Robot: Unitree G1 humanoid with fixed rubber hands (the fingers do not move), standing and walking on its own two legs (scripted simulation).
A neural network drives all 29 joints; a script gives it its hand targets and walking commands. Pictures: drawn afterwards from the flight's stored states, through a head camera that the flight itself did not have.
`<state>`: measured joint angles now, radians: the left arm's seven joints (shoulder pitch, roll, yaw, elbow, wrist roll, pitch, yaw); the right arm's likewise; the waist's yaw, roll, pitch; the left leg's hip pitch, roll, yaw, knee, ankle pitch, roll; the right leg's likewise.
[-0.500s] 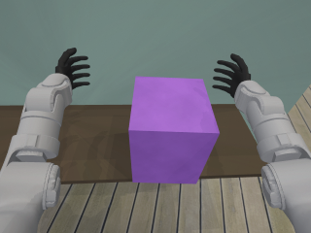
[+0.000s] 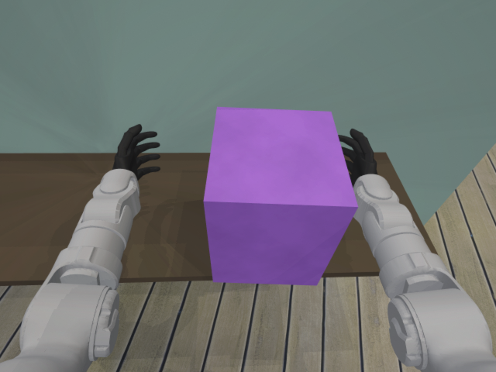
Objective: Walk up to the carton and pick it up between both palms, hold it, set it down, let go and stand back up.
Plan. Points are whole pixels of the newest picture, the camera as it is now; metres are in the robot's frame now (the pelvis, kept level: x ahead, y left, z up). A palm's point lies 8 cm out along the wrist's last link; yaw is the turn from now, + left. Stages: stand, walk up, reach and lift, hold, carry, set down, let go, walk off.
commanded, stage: reach and lift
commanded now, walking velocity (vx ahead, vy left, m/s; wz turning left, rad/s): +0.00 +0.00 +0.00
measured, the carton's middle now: (269, 200) +0.43 +0.00 +0.04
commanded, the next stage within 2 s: none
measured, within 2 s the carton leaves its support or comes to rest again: neither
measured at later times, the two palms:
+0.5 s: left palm (142, 187) +0.42 +0.22 +0.07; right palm (355, 187) +0.44 -0.15 +0.08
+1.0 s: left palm (168, 181) +0.42 +0.18 +0.08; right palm (340, 181) +0.43 -0.12 +0.10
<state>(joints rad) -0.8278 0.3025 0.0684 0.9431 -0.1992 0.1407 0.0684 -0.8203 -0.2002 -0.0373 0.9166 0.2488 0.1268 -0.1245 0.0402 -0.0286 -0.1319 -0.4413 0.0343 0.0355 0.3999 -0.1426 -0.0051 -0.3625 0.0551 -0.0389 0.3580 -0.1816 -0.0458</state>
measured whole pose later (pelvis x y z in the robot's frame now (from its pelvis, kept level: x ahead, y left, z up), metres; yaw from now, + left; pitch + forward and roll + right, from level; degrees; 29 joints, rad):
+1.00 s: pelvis +0.00 +0.01 +0.00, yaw -3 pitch +12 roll -1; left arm -0.87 0.04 0.43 1.07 0.23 -0.11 0.08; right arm -0.88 -0.03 -0.29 1.07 -0.07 -0.09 -0.10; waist 0.06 -0.06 -0.12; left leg -0.45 0.04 0.08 0.39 -0.14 0.01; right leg -0.40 0.05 0.00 0.36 -0.17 -0.04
